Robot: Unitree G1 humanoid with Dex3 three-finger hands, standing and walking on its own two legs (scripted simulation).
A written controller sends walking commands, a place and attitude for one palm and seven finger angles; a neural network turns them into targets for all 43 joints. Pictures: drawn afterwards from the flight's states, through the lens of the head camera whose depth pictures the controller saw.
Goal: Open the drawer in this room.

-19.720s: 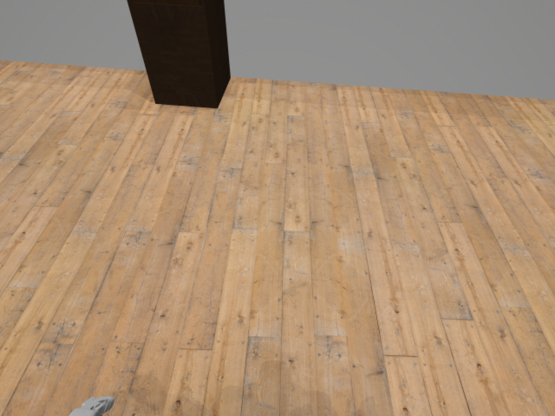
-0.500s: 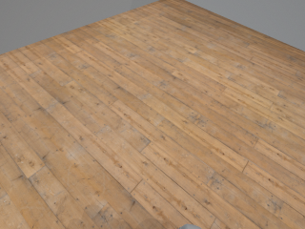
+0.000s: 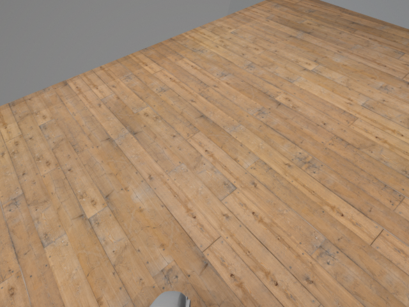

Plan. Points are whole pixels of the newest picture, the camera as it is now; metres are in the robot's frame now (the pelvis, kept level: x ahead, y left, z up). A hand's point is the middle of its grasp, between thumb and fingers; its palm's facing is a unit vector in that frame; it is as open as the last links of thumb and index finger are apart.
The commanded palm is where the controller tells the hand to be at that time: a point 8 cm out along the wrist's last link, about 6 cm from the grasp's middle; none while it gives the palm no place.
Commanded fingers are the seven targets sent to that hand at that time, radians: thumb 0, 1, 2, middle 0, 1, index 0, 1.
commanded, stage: turn or walk to find it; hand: left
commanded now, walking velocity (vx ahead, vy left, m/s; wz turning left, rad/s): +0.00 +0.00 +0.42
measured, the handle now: out of the picture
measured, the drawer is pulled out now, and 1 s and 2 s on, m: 0.00 0.00 0.00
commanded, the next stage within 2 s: stand and wait in 1.94 s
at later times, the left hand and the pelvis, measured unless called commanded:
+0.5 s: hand out of the picture -0.01 +0.27 -0.17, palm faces +0.26 -0.94 -0.24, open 7.4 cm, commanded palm none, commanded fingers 0.00 0.90 0.90 -0.20 -0.30 -0.20 -0.30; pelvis -0.01 +0.05 +0.00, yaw +12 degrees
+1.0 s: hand out of the picture -0.03 +0.18 -0.15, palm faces +0.41 -0.87 -0.27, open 7.4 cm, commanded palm none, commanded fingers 0.00 0.90 0.90 -0.20 -0.30 -0.20 -0.30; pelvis -0.03 -0.02 +0.00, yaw +25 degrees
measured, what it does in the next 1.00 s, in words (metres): steps on the spot, turning left: left foot, then right foot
